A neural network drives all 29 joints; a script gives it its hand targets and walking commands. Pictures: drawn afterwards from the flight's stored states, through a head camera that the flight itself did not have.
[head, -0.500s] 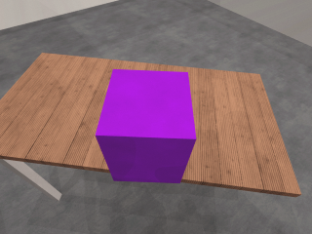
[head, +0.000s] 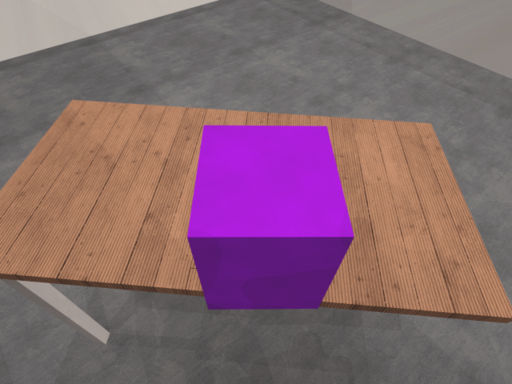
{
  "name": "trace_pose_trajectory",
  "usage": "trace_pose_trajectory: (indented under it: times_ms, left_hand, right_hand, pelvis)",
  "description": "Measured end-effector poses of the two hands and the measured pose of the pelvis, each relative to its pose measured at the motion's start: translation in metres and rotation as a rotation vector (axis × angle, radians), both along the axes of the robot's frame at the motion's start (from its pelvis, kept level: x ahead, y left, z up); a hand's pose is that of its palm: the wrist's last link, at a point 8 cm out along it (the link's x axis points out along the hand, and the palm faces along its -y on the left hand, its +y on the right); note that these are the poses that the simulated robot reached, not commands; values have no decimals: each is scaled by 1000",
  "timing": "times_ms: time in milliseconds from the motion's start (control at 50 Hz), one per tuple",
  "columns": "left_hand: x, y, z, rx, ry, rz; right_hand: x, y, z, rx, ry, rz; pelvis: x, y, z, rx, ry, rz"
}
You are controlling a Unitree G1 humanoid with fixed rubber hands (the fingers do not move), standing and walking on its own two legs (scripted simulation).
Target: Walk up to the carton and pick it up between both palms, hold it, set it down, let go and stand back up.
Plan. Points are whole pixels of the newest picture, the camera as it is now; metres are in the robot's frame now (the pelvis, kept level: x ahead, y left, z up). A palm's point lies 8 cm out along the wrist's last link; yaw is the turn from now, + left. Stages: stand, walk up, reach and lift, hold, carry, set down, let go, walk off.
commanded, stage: walk up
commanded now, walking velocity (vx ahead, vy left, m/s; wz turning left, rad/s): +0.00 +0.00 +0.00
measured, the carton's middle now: (264, 222) +0.36 +0.00 +0.03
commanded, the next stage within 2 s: stand in 0.06 s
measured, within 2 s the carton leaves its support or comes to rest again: neither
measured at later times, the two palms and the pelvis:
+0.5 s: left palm out of the picture -0.08 +0.20 -0.15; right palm out of the picture -0.06 -0.19 -0.15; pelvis -0.02 +0.01 +0.00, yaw +0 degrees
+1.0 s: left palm (117, 351) +0.20 +0.26 -0.13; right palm (403, 349) +0.19 -0.25 -0.11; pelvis -0.06 +0.01 -0.03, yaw -1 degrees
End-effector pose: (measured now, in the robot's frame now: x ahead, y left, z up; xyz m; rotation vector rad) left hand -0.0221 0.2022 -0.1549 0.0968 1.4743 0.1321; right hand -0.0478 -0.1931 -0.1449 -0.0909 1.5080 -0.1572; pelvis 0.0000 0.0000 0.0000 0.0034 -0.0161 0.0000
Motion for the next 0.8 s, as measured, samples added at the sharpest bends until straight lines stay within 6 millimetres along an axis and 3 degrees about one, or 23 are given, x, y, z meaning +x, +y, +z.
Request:
trace_pose_trajectory:
  times_ms: [180, 320, 800]
  left_hand:
    - [-38, -3, 3, -9, 77, 22]
    - [-55, -4, 5, -13, 107, 26]
    - [-58, -3, 3, -27, 108, 21]
  right_hand:
    - [-2, -4, 1, -14, 2, 9]
    - [-2, -2, 0, -10, -8, 12]
    - [-19, 9, 0, 8, 16, -3]
  pelvis:
    - [-6, 4, 1, 0, -6, 3]
    - [-11, 6, 1, 1, -11, 3]
    - [-17, 11, 1, 1, 7, 1]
